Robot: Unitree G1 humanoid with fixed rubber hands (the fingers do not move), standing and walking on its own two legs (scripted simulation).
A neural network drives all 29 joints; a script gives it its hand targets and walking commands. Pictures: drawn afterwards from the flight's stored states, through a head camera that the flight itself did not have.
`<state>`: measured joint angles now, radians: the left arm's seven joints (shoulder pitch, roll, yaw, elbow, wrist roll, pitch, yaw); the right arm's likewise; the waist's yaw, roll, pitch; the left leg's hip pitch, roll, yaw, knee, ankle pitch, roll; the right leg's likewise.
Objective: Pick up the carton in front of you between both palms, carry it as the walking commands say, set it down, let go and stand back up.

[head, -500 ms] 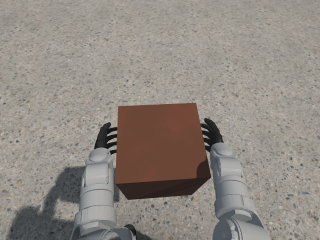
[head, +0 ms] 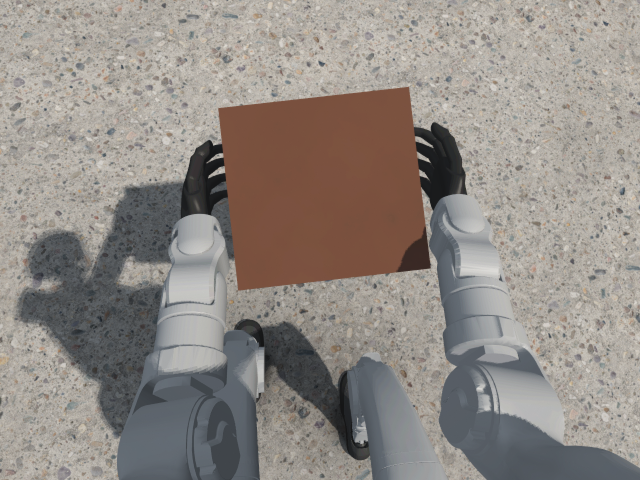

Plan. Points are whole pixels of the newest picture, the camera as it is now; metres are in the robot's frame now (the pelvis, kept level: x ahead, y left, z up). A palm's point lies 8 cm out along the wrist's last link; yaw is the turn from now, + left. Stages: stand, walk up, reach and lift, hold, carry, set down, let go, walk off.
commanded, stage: set down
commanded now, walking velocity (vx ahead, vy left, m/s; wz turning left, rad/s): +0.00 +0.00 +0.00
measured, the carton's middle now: (322, 201) +0.44 +0.00 -0.14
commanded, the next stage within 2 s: none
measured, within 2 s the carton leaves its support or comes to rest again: rests again in 1.66 s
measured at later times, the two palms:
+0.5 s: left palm (230, 203) +0.47 +0.14 -0.25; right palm (409, 207) +0.47 -0.16 -0.23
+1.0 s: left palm (236, 198) +0.52 +0.15 -0.38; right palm (382, 215) +0.49 -0.16 -0.38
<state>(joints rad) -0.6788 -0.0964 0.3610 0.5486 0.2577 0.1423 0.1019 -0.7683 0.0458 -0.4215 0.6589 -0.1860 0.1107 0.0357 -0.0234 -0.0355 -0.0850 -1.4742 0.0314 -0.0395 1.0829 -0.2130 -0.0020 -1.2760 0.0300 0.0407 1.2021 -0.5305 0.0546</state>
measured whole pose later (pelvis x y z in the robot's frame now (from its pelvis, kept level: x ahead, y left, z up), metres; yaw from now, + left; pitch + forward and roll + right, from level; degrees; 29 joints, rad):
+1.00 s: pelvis -0.05 -0.01 -0.24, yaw -7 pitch +47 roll -5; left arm -1.40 0.23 0.34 0.83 0.16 0.28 0.03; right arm -1.31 -0.09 -0.40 0.77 -0.05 0.21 -0.12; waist 0.04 -0.05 0.12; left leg -2.40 0.01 -0.12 1.88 -0.30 -0.05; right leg -2.18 0.14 0.04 2.06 -0.71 0.09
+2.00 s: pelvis -0.05 -0.01 -0.27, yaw -8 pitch +40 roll -3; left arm -1.53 0.35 0.35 1.14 0.11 0.16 -0.04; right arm -1.43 -0.16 -0.31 0.95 -0.04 0.17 -0.07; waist 0.04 -0.01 0.34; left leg -2.39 0.06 -0.11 2.04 -0.35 -0.04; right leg -2.17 0.19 0.06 2.22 -0.75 0.10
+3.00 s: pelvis -0.04 +0.00 -0.18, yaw -7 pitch +45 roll -4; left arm -1.35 0.40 0.24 1.01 -0.05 0.14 0.04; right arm -1.27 -0.23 -0.25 0.82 0.08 0.18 -0.13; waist 0.01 -0.02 0.07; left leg -2.17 0.06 -0.07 1.72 -0.33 -0.02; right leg -1.99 0.07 0.03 1.87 -0.66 0.06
